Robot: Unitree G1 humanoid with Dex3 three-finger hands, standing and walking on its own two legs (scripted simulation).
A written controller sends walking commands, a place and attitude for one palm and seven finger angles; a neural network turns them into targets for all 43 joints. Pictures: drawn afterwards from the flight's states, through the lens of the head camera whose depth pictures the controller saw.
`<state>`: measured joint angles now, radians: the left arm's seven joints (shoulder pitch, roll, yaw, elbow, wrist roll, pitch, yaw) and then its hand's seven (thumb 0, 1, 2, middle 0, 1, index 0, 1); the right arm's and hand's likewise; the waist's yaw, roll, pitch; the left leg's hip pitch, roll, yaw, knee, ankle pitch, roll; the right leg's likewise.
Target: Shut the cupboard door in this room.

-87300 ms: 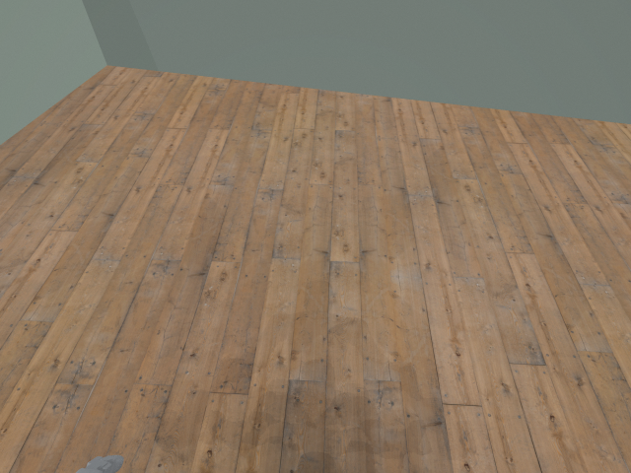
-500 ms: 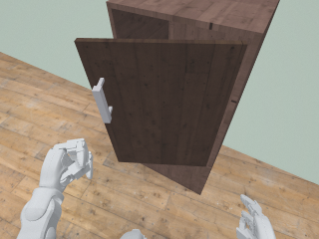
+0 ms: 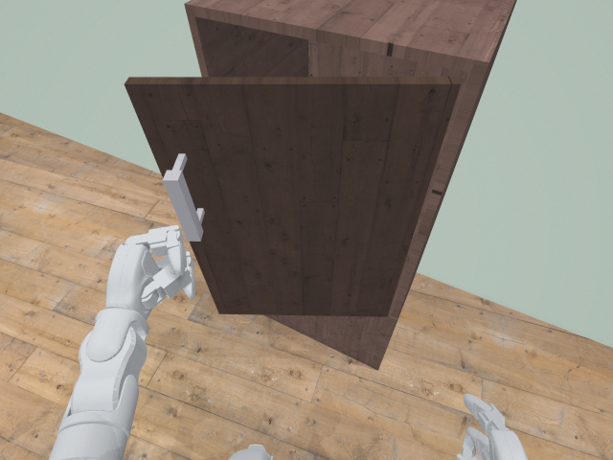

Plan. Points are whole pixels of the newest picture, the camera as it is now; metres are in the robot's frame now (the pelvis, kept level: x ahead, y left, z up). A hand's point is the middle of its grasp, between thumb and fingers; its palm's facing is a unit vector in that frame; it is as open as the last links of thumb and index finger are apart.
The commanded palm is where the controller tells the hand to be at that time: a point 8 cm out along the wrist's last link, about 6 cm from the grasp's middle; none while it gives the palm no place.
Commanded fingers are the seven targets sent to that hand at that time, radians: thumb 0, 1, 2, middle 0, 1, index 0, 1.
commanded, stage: bring the fist close to the handle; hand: left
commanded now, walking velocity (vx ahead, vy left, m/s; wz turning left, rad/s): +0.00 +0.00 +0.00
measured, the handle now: (188, 198) +0.46 +0.21 +0.08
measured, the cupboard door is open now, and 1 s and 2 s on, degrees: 26 25 6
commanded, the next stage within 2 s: push the door shut along its arc in 0.66 s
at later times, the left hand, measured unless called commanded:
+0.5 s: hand (193, 244) +0.37 +0.17 +0.09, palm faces +0.03 -1.00 -0.02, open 3.1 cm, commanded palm +0.34 +0.22 +0.09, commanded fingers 0.00 0.90 0.90 -1.30 -1.50 -1.30 -1.50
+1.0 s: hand (202, 231) +0.39 +0.17 +0.09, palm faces -0.02 -1.00 -0.03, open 3.1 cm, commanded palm +0.38 +0.21 +0.09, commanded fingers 0.00 0.90 0.90 -1.30 -1.50 -1.30 -1.50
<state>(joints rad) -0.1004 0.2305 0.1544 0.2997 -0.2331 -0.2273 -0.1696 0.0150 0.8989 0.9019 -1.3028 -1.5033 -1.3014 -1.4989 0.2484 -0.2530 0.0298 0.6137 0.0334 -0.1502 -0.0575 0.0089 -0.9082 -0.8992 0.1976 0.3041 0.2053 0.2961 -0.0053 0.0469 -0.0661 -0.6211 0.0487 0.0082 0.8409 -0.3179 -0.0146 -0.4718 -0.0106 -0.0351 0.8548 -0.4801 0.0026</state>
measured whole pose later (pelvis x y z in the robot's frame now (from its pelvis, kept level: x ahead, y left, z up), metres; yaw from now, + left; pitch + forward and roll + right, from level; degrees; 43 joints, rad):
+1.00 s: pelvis +0.00 +0.00 +0.00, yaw +0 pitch +8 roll -1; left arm -0.45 0.28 0.19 0.70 -0.19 -0.28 -0.18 0.02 0.90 0.90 -1.31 -1.50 -1.30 -1.50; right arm 0.25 -0.25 0.03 0.63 0.03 -0.08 -0.05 0.01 -0.91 -0.90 0.20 0.30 0.21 0.30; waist -0.04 0.04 -0.07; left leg -0.68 0.06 0.01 0.86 -0.32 -0.01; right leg -0.53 0.00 -0.03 0.87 -0.47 0.00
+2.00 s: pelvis -0.01 +0.02 -0.04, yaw -2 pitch +19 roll -4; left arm -1.06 0.50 0.28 1.22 -0.12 -0.28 -0.41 0.02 0.90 0.90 -1.30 -1.50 -1.30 -1.50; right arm 0.38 -0.29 0.01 0.69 0.01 -0.06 -0.02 0.00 -0.91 -0.90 0.20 0.30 0.21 0.30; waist -0.18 0.05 -0.10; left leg -1.04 0.08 -0.01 1.06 -0.36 0.01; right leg -0.87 0.02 -0.04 1.03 -0.51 0.02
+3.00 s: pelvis -0.02 +0.01 -0.06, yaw -2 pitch +25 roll -5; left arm -1.31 0.36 0.30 1.30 0.10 -0.24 0.23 0.01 0.83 0.94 -1.30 -1.50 -1.30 -1.50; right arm 0.43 -0.23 0.01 0.69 -0.11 -0.08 0.09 0.00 -0.91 -0.90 0.20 0.30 0.21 0.30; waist -0.25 0.07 -0.13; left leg -1.20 0.07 -0.05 1.14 -0.37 0.00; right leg -1.02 0.02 -0.07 1.11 -0.53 0.01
